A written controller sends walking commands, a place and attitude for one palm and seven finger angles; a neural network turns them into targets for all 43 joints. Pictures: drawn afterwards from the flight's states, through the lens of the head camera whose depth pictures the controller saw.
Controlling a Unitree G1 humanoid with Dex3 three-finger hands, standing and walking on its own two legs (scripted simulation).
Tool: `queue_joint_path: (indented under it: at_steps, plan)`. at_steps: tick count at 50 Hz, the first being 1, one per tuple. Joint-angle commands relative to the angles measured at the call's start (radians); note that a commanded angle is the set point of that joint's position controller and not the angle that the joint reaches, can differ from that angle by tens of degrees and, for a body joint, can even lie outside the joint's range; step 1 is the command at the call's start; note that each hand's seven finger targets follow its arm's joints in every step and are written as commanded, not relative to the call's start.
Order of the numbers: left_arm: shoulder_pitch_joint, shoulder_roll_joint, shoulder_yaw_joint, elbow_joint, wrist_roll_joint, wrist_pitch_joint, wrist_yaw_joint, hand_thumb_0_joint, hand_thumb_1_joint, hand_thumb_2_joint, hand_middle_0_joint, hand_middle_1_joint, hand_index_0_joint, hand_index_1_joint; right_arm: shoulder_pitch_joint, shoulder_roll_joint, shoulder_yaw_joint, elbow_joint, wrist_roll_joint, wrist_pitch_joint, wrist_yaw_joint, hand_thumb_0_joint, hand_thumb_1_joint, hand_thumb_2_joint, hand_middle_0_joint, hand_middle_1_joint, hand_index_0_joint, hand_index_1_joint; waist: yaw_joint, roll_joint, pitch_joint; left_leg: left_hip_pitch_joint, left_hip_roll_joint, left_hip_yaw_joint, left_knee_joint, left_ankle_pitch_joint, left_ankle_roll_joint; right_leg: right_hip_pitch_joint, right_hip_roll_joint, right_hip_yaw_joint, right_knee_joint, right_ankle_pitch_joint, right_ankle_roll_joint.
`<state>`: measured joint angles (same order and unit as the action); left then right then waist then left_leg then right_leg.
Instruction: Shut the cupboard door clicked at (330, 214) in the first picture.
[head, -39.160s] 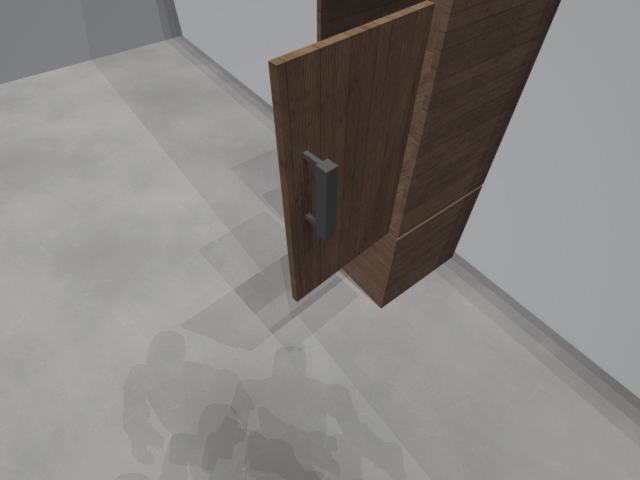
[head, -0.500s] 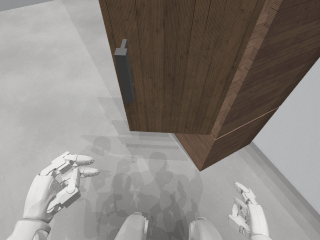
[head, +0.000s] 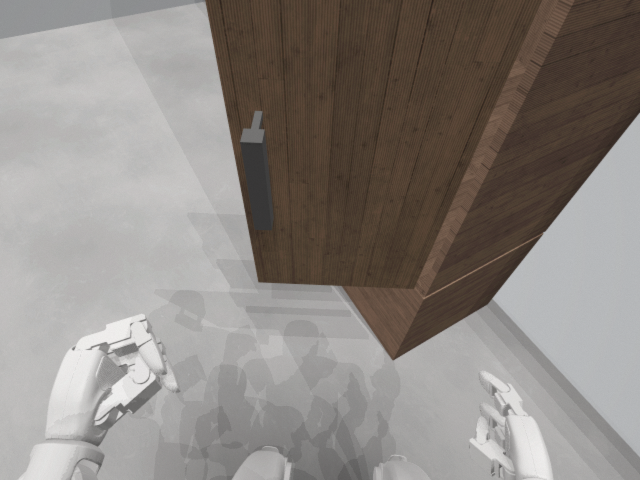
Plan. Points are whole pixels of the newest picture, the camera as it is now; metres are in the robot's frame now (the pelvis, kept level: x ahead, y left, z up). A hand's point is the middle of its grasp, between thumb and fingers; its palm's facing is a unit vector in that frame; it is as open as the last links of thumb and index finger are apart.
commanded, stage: raise the hand and make a fist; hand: left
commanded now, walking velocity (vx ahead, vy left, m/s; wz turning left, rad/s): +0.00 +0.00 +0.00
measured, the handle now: (261, 173) +0.50 +0.13 +0.09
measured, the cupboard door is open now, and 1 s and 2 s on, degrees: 58 58 58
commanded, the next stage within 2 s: bring the fist close to the handle in 0.70 s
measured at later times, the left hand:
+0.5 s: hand (168, 351) +0.23 +0.18 +0.09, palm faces +0.03 -1.00 -0.03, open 3.1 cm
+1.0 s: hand (190, 338) +0.25 +0.16 +0.09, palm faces +0.01 -1.00 -0.02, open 3.1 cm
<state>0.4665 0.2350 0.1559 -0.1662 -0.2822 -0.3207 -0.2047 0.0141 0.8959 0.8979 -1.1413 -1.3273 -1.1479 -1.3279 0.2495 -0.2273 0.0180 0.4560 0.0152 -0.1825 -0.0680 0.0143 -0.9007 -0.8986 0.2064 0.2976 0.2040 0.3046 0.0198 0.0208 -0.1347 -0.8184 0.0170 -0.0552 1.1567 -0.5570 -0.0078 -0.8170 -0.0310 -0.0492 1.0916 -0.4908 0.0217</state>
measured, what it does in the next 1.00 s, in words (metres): stands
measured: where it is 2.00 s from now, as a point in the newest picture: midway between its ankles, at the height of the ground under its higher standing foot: outside the picture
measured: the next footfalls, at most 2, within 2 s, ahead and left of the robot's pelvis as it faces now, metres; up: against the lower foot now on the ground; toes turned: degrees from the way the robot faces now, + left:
none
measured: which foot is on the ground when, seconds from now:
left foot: down 0.00-1.00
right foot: down 0.00-1.00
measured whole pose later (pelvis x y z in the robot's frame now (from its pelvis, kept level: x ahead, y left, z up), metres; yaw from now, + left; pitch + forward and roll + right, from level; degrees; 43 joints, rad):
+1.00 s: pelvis +0.00 -0.01 +0.01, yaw +0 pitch +11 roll -1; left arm 0.25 0.21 0.12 -0.02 -0.27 -0.29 -0.19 0.01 0.90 0.90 -1.30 -1.50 -1.31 -1.50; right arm 0.26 -0.25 0.03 0.51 0.03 -0.19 -0.06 0.01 -0.90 -0.90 0.21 0.30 0.20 0.30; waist 0.02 0.04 -0.12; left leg -0.75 0.02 -0.06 1.08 -0.52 -0.02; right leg -0.76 -0.03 -0.05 1.04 -0.47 0.01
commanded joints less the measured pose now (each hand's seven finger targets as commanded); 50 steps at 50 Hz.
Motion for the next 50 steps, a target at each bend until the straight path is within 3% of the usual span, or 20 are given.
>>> queue_joint_path:
  at_steps: [1,7,15,19,22,29,32,34,36,37,40,42,44,45,47,49,50]
  plan:
    - [-0.056,0.111,0.060,-0.208,-0.010,-0.047,-0.004,0.000,0.900,0.900,-1.300,-1.500,-1.300,-1.500,-0.022,-0.131,-0.053,-0.154,0.007,-0.047,-0.006,0.000,-0.900,-0.900,0.200,0.300,0.200,0.300,-0.011,0.042,-0.164,0.107,-0.025,0.005,-0.246,0.238,0.014,0.167,0.052,-0.028,-0.159,0.165,-0.048]
    - [-0.117,0.133,0.078,-0.178,-0.016,-0.037,-0.007,0.000,0.900,0.900,-1.300,-1.500,-1.300,-1.500,-0.025,-0.133,-0.043,-0.146,0.008,-0.043,-0.006,0.000,-0.900,-0.900,0.200,0.300,0.200,0.300,-0.009,0.041,-0.138,0.103,-0.026,0.009,-0.255,0.240,0.016,0.195,0.053,-0.019,-0.183,0.171,-0.050]
    - [-0.171,0.125,0.067,-0.169,-0.019,-0.025,-0.005,0.000,0.900,0.900,-1.300,-1.500,-1.300,-1.500,-0.019,-0.134,-0.042,-0.137,0.016,-0.051,-0.005,0.000,-0.900,-0.900,0.200,0.300,0.200,0.300,-0.012,0.038,-0.156,0.145,-0.029,0.018,-0.287,0.263,0.016,0.242,0.046,-0.014,-0.214,0.202,-0.045]
    - [-0.136,0.108,0.064,-0.114,-0.017,-0.021,-0.008,0.000,0.900,0.900,-1.300,-1.500,-1.300,-1.500,-0.020,-0.135,-0.046,-0.131,0.017,-0.049,-0.001,0.000,-0.900,-0.900,0.200,0.300,0.200,0.300,-0.007,-0.001,-0.137,0.134,-0.029,0.024,-0.292,0.273,0.016,0.255,0.044,-0.014,-0.221,0.216,-0.043]
    - [-0.145,0.129,0.083,-0.106,-0.021,-0.029,-0.008,0.000,0.900,0.900,-1.300,-1.500,-1.300,-1.500,-0.021,-0.138,-0.048,-0.127,0.014,-0.048,-0.001,0.000,-0.900,-0.900,0.200,0.300,0.200,0.300,-0.001,-0.013,-0.135,0.120,-0.032,0.028,-0.285,0.272,0.019,0.271,0.043,-0.001,-0.229,0.214,-0.044]
    - [-0.167,0.116,0.069,-0.129,-0.016,-0.066,-0.008,0.000,0.900,0.900,-1.300,-1.500,-1.300,-1.500,-0.024,-0.132,-0.052,-0.123,0.015,-0.055,0.002,0.000,-0.900,-0.900,0.200,0.300,0.200,0.300,-0.007,0.010,-0.161,0.124,-0.034,0.038,-0.271,0.272,0.021,0.265,0.037,0.014,-0.223,0.217,-0.040]
    - [-0.162,0.135,0.081,-0.112,-0.017,-0.063,-0.008,0.000,0.900,0.900,-1.300,-1.500,-1.300,-1.500,-0.025,-0.136,-0.052,-0.119,0.014,-0.053,0.000,0.000,-0.900,-0.900,0.200,0.300,0.200,0.300,-0.009,-0.006,-0.142,0.108,-0.034,0.036,-0.268,0.255,0.024,0.262,0.040,0.018,-0.229,0.196,-0.040]
    - [-0.170,0.116,0.062,-0.117,-0.016,-0.058,-0.012,0.000,0.900,0.900,-1.300,-1.500,-1.300,-1.500,-0.026,-0.135,-0.051,-0.124,0.018,-0.053,0.000,0.000,-0.900,-0.900,0.200,0.300,0.200,0.300,-0.015,-0.009,-0.138,0.111,-0.033,0.038,-0.271,0.245,0.024,0.254,0.037,0.018,-0.234,0.183,-0.037]
    - [-0.169,0.115,0.062,-0.129,-0.018,-0.057,-0.013,0.000,0.900,0.900,-1.300,-1.500,-1.300,-1.500,-0.025,-0.133,-0.051,-0.121,0.018,-0.055,0.000,0.000,-0.900,-0.900,0.200,0.300,0.200,0.300,-0.014,0.017,-0.154,0.119,-0.035,0.039,-0.269,0.253,0.023,0.260,0.036,0.020,-0.232,0.198,-0.038]
    - [-0.170,0.136,0.081,-0.122,-0.020,-0.051,-0.013,0.000,0.900,0.900,-1.300,-1.500,-1.300,-1.500,-0.023,-0.135,-0.051,-0.120,0.016,-0.053,-0.002,0.000,-0.900,-0.900,0.200,0.300,0.200,0.300,-0.011,0.000,-0.147,0.111,-0.034,0.036,-0.266,0.255,0.025,0.266,0.039,0.021,-0.232,0.198,-0.039]
    - [-0.169,0.113,0.065,-0.119,-0.021,-0.051,-0.017,0.000,0.900,0.900,-1.300,-1.500,-1.300,-1.500,-0.029,-0.131,-0.050,-0.124,0.019,-0.054,-0.001,0.000,-0.900,-0.900,0.200,0.300,0.200,0.300,-0.016,-0.012,-0.141,0.107,-0.034,0.039,-0.265,0.238,0.024,0.255,0.037,0.024,-0.239,0.174,-0.035]
    - [-0.266,0.111,0.044,-0.105,-0.019,-0.049,-0.014,0.000,0.900,0.900,-1.300,-1.500,-1.300,-1.500,-0.024,-0.135,-0.044,-0.113,0.016,-0.057,-0.005,0.000,-0.900,-0.900,0.200,0.300,0.200,0.300,-0.034,-0.020,-0.111,0.086,-0.032,0.033,-0.255,0.212,0.026,0.227,0.038,0.029,-0.243,0.139,-0.035]
    - [-0.332,0.087,0.013,-0.103,-0.004,-0.055,-0.007,0.000,0.900,0.900,-1.300,-1.500,-1.300,-1.500,-0.028,-0.135,-0.044,-0.104,0.017,-0.066,-0.004,0.000,-0.900,-0.900,0.200,0.300,0.200,0.300,-0.040,0.011,-0.129,0.105,-0.030,0.028,-0.260,0.205,0.025,0.205,0.037,0.019,-0.227,0.134,-0.037]
    - [-0.338,0.077,0.000,-0.098,-0.003,-0.052,-0.004,0.000,0.900,0.900,-1.300,-1.500,-1.300,-1.500,-0.024,-0.136,-0.045,-0.105,0.016,-0.069,-0.005,0.000,-0.900,-0.900,0.200,0.300,0.200,0.300,-0.039,0.008,-0.146,0.115,-0.030,0.025,-0.259,0.216,0.026,0.207,0.037,0.015,-0.222,0.152,-0.038]
    - [-0.350,0.112,0.026,-0.074,0.004,-0.039,0.006,0.000,0.900,0.900,-1.300,-1.500,-1.300,-1.500,-0.017,-0.142,-0.045,-0.097,0.016,-0.068,-0.005,0.000,-0.900,-0.900,0.200,0.300,0.200,0.300,-0.032,0.007,-0.165,0.112,-0.030,0.026,-0.255,0.231,0.027,0.227,0.039,0.020,-0.223,0.167,-0.040]
    - [-0.395,0.072,-0.015,-0.073,0.017,-0.026,0.015,0.000,0.900,0.900,-1.300,-1.500,-1.300,-1.500,-0.023,-0.135,-0.044,-0.100,0.017,-0.065,0.001,0.000,-0.900,-0.900,0.200,0.300,0.200,0.300,-0.034,0.015,-0.186,0.128,-0.031,0.029,-0.266,0.236,0.026,0.231,0.033,0.014,-0.219,0.177,-0.037]
    - [-0.403,0.082,-0.008,-0.057,0.023,-0.018,0.024,0.000,0.900,0.900,-1.300,-1.500,-1.300,-1.500,-0.021,-0.137,-0.043,-0.097,0.018,-0.063,0.001,0.000,-0.900,-0.900,0.200,0.300,0.200,0.300,-0.032,0.012,-0.182,0.132,-0.030,0.028,-0.270,0.238,0.025,0.230,0.035,0.012,-0.222,0.181,-0.038]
